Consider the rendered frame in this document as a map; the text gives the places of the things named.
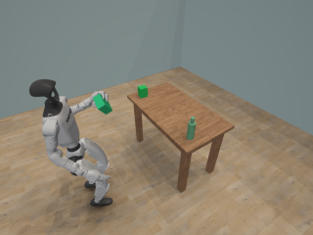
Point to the robot right hand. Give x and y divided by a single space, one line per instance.
93 175

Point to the left robot upper arm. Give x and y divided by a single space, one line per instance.
63 98

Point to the robot left hand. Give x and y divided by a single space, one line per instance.
104 95

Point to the humanoid robot torso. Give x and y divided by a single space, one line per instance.
68 136

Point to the left robot forearm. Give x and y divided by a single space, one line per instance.
87 103

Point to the table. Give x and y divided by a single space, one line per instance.
170 110

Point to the sponge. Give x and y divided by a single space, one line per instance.
102 104

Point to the robot right foot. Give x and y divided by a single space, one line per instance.
102 203

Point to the right robot upper arm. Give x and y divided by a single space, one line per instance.
50 131

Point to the right robot forearm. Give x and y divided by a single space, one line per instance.
69 165

